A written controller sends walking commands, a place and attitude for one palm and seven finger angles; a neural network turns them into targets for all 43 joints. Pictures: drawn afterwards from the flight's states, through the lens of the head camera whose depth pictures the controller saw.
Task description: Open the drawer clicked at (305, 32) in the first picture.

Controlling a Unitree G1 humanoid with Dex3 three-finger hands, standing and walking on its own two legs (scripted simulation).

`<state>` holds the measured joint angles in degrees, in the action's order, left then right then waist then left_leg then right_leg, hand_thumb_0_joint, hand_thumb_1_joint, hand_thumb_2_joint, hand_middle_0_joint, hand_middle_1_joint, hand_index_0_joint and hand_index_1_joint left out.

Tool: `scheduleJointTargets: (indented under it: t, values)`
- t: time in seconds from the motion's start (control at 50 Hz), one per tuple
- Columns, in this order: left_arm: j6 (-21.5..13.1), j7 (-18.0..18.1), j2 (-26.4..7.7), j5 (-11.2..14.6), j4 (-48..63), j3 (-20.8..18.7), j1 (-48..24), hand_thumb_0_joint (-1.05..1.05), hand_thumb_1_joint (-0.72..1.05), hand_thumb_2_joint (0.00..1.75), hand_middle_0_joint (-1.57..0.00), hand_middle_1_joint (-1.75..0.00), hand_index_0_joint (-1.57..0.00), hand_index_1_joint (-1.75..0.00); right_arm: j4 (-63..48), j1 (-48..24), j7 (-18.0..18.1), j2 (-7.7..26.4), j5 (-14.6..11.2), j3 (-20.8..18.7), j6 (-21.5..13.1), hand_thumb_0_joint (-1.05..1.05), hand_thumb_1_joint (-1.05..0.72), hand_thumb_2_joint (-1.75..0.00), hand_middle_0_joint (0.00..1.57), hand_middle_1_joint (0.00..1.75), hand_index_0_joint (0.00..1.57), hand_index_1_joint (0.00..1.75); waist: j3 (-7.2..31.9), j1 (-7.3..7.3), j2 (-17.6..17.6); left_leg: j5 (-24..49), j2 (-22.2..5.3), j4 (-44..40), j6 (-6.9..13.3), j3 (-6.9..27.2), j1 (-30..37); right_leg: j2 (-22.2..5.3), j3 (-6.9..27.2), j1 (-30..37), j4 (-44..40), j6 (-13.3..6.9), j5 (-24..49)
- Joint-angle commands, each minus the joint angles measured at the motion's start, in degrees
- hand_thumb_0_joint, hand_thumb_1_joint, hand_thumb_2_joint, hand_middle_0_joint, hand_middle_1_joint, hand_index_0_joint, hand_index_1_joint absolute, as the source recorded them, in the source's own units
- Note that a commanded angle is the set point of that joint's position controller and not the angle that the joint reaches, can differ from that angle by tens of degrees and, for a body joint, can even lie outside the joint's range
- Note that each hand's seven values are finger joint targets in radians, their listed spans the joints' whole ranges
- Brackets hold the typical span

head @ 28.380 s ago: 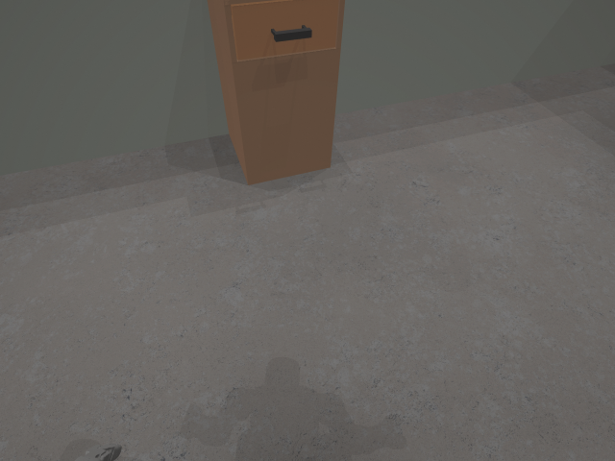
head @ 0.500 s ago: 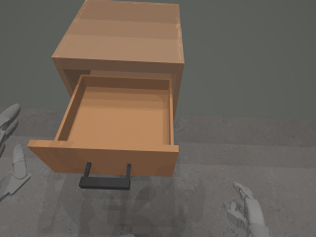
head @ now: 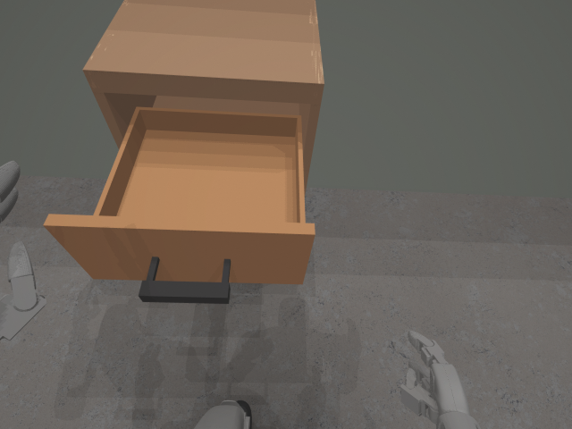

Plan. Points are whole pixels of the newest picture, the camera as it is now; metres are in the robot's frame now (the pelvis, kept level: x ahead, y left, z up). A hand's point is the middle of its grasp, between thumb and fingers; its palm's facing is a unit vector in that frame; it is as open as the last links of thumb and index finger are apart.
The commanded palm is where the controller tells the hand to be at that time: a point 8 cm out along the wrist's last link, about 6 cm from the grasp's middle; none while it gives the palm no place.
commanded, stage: step back with the hand held close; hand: left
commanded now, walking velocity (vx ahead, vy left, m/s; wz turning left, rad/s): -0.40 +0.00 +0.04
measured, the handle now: (188, 278) +0.33 +0.18 -0.05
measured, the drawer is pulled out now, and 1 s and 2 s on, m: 0.30 0.30 0.30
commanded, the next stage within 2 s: stop stepping back and stand still in 0.30 s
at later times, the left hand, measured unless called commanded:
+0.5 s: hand out of the picture +0.09 +0.19 +0.18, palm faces +0.23 -0.84 -0.48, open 7.4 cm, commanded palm +0.02 +0.25 +0.19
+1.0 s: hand out of the picture +0.00 +0.19 +0.18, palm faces +0.35 -0.80 -0.48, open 7.4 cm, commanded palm -0.05 +0.23 +0.19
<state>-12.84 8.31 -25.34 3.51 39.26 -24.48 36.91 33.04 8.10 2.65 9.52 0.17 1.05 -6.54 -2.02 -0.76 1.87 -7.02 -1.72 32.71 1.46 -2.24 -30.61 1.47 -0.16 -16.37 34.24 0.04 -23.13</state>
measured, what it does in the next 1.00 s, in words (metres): walks backwards: left foot, then right foot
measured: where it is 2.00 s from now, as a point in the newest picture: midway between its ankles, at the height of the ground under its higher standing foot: outside the picture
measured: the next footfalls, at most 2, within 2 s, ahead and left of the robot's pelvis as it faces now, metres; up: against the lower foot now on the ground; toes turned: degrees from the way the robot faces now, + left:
left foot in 0.28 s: -0.01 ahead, +0.09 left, +0.00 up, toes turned +1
right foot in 0.54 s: -0.11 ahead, -0.15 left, +0.00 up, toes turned -4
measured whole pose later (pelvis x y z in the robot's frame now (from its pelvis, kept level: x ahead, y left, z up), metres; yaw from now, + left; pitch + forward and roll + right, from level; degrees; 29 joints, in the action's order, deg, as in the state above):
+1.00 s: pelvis -0.18 -0.05 +0.01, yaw +1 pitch +0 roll +0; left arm -12.2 9.3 -23.1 1.7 34.4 -21.1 39.2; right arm 34.9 14.7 3.4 12.2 -1.1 -0.9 -6.1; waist -0.6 1.7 0.3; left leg -16.4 -1.6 30.9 0.5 -0.8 -14.6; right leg -0.4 -5.2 -15.3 28.8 -1.4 -13.3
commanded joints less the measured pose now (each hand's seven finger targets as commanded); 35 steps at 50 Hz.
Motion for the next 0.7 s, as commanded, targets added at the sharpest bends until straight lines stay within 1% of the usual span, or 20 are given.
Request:
scheduleJointTargets:
  t: [0.0,0.04,0.08,0.1,0.12,0.16,0.2,0.22,0.24,0.26,0.28,0.3,0.34,0.38,0.46,0.5,0.54,0.56,0.6,0.68]
  values:
    - [-4.75,-0.39,-7.89,0.11,13.94,-5.98,1.17,0.00,0.90,0.90,-0.20,-0.30,-0.20,-0.30,-6.55,-2.78,-0.12,9.90,0.00,-3.76,-3.06,0.00,-0.90,-0.90,0.20,0.30,0.20,0.30,17.23,-0.37,-10.79,23.91,-11.85,-3.19,3.70,11.11,20.36,-1.35,0.13,3.63,-9.61,0.02,15.64]
    - [-4.05,-1.55,-6.83,1.12,11.80,-4.97,2.21,0.00,0.90,0.90,-0.20,-0.30,-0.20,-0.30,-8.03,-3.93,-0.31,9.57,-1.88,-4.76,-2.54,0.00,-0.90,-0.90,0.20,0.30,0.20,0.30,18.47,0.20,-1.35,10.92,-5.28,4.53,-0.10,4.54,21.78,-6.19,2.02,1.00,-11.83,-1.37,25.11]
    - [-4.20,-0.88,-8.42,1.14,10.13,-6.06,2.91,0.00,0.90,0.90,-0.20,-0.30,-0.20,-0.30,-8.54,-5.21,0.34,8.38,-2.87,-5.19,-1.17,0.00,-0.90,-0.90,0.20,0.30,0.20,0.30,13.29,1.51,7.20,-11.78,2.35,19.36,-2.61,2.34,15.60,-18.50,13.40,-6.98,-17.20,-7.35,26.07]
    - [-3.70,-0.29,-9.33,1.02,8.99,-7.62,2.90,0.00,0.90,0.90,-0.20,-0.30,-0.20,-0.30,-8.12,-6.46,0.62,8.20,-2.34,-5.41,-0.28,0.00,-0.90,-0.90,0.20,0.30,0.20,0.30,11.41,0.85,5.43,-17.98,3.42,27.32,-2.87,4.58,10.51,-21.34,16.48,-7.78,-17.71,-10.51,30.30]
    - [-2.79,0.02,-7.57,0.60,7.04,-6.35,2.76,0.00,0.90,0.90,-0.20,-0.30,-0.20,-0.30,-7.80,-7.37,1.09,5.76,-1.57,-4.17,0.56,0.00,-0.90,-0.90,0.20,0.30,0.20,0.30,8.19,1.38,6.77,-22.30,2.55,27.45,-2.92,6.89,3.99,-21.39,14.38,-3.08,-15.51,-11.68,38.38]
    - [-2.13,0.66,-6.00,-0.99,4.14,-5.50,1.97,0.00,0.90,0.90,-0.20,-0.30,-0.20,-0.30,-7.42,-8.12,2.34,4.59,-0.66,-2.47,2.05,0.00,-0.90,-0.90,0.20,0.30,0.20,0.30,6.19,2.24,5.82,-21.61,1.45,14.65,-2.80,5.78,0.99,-16.18,7.91,4.49,-10.40,-8.13,51.39]
    - [-1.84,0.91,-6.36,-1.60,4.63,-4.56,0.81,0.00,0.90,0.90,-0.20,-0.30,-0.20,-0.30,-7.22,-8.05,3.11,6.06,-0.70,-2.68,3.21,0.00,-0.90,-0.90,0.20,0.30,0.20,0.30,5.84,2.79,4.08,-10.53,1.48,-5.24,-2.64,3.39,4.12,-11.93,4.28,9.68,-5.24,-4.31,55.66]
    - [-1.79,1.00,-6.07,-1.10,6.66,-3.80,0.83,0.00,0.90,0.90,-0.20,-0.30,-0.20,-0.30,-6.95,-6.08,2.94,6.92,-0.82,-3.27,3.60,0.00,-0.90,-0.90,0.20,0.30,0.20,0.30,8.62,2.82,-0.18,9.41,-1.11,-13.90,-1.90,3.73,10.06,-8.69,1.71,10.24,-1.64,-1.64,48.99]
    - [-2.34,0.97,-6.99,-1.24,10.22,-3.44,-0.74,0.00,0.90,0.90,-0.20,-0.30,-0.20,-0.30,-7.88,-5.92,2.53,7.91,-1.09,-4.59,3.21,0.00,-0.90,-0.90,0.20,0.30,0.20,0.30,11.50,1.88,-6.29,31.49,-8.61,-12.27,0.28,8.82,18.05,-4.91,-0.17,5.31,1.18,0.73,32.93]
    - [-2.94,0.35,-7.15,-0.79,11.71,-3.39,0.35,0.00,0.90,0.90,-0.20,-0.30,-0.20,-0.30,-8.82,-4.35,1.37,8.84,-1.77,-5.59,2.21,0.00,-0.90,-0.90,0.20,0.30,0.20,0.30,15.22,0.94,-9.79,42.16,-13.76,-9.95,2.09,10.11,24.81,-3.62,0.66,0.53,4.62,0.33,12.68]
    - [-2.77,0.29,-6.57,-0.80,10.66,-3.39,3.80,0.00,0.90,0.90,-0.20,-0.30,-0.20,-0.30,-9.16,-4.05,0.58,7.81,-1.10,-5.75,0.76,0.00,-0.90,-0.90,0.20,0.30,0.20,0.30,16.73,0.67,-12.87,48.53,-16.31,-8.15,4.05,13.41,26.96,-2.42,0.61,-4.25,8.29,-0.28,1.15]
    - [-2.46,-0.11,-6.74,-0.41,13.49,-3.70,5.52,0.00,0.90,0.90,-0.20,-0.30,-0.20,-0.30,-8.66,-4.76,0.29,7.74,0.34,-5.04,-0.26,0.00,-0.90,-0.90,0.20,0.30,0.20,0.30,17.67,0.47,-21.17,47.25,-17.45,-9.22,4.96,14.17,24.23,-2.36,1.57,-4.82,14.18,0.15,-4.90]
    - [-2.33,0.48,-5.95,-0.32,18.00,-2.87,3.04,0.00,0.90,0.90,-0.20,-0.30,-0.20,-0.30,-7.16,-2.08,-0.22,7.88,0.55,-4.82,-1.42,0.00,-0.90,-0.90,0.20,0.30,0.20,0.30,15.43,1.20,-13.58,46.25,-16.97,-8.58,6.50,14.17,23.87,-1.16,1.64,-6.95,15.74,0.67,-4.09]
    - [-1.68,0.71,-4.85,-0.37,17.48,-2.62,4.58,0.00,0.90,0.90,-0.20,-0.30,-0.20,-0.30,-6.66,-2.33,-0.67,8.51,-0.02,-5.25,-1.85,0.00,-0.90,-0.90,0.20,0.30,0.20,0.30,14.98,0.85,-13.40,43.01,-15.14,-8.49,5.46,11.01,25.33,-1.06,-0.45,-7.30,13.73,0.72,-1.26]
    - [-0.30,1.51,-6.04,0.49,14.09,-4.91,6.55,0.00,0.90,0.90,-0.20,-0.30,-0.20,-0.30,-8.41,-2.64,-0.24,8.82,-0.98,-3.79,-1.65,0.00,-0.90,-0.90,0.20,0.30,0.20,0.30,10.74,1.50,-14.62,5.52,-10.91,-10.67,3.63,8.65,14.92,-1.65,-2.70,2.51,-2.15,1.17,0.61]
    - [-0.04,1.71,-7.48,0.41,11.53,-6.22,6.10,0.00,0.90,0.90,-0.20,-0.30,-0.20,-0.30,-9.17,-2.40,0.48,8.91,-1.48,-3.49,-0.90,0.00,-0.90,-0.90,0.20,0.30,0.20,0.30,8.44,1.63,-8.07,-17.73,-5.44,-8.77,0.67,5.62,7.76,-2.85,-3.83,10.53,-14.05,0.85,8.95]
    - [-0.48,1.93,-8.58,0.70,8.13,-7.20,3.31,0.00,0.90,0.90,-0.20,-0.30,-0.20,-0.30,-8.89,-2.36,0.76,8.06,-1.45,-3.43,-0.16,0.00,-0.90,-0.90,0.20,0.30,0.20,0.30,6.22,2.96,3.40,-18.04,0.45,7.48,-1.88,2.08,11.11,-14.19,8.97,-0.64,-22.18,-4.77,2.53]
    - [0.67,1.56,-5.54,1.00,4.99,-4.08,2.87,0.00,0.90,0.90,-0.20,-0.30,-0.20,-0.30,-7.89,-0.54,0.86,8.34,-2.43,-4.67,0.25,0.00,-0.90,-0.90,0.20,0.30,0.20,0.30,6.64,2.91,11.52,-15.65,2.72,19.49,-2.30,3.06,11.06,-19.58,17.89,-4.95,-24.31,-7.86,-4.37]
    - [0.85,1.61,-4.85,0.25,3.95,-3.36,1.22,0.00,0.90,0.90,-0.20,-0.30,-0.20,-0.30,-6.74,-1.66,0.61,8.74,-1.62,-4.59,0.98,0.00,-0.90,-0.90,0.20,0.30,0.20,0.30,5.13,3.40,8.81,-16.68,1.62,26.79,-1.70,4.98,8.21,-20.86,14.37,-5.29,-22.96,-9.10,-0.53]
    - [-0.78,1.97,-4.73,-2.29,4.57,-1.81,0.07,0.00,0.90,0.90,-0.20,-0.30,-0.20,-0.30,-6.71,-2.75,0.92,7.87,-0.79,-3.15,-0.34,0.00,-0.90,-0.90,0.20,0.30,0.20,0.30,2.60,2.67,5.58,-14.88,0.92,0.35,0.69,1.13,13.93,-15.98,6.91,-2.27,-20.55,-5.30,0.83]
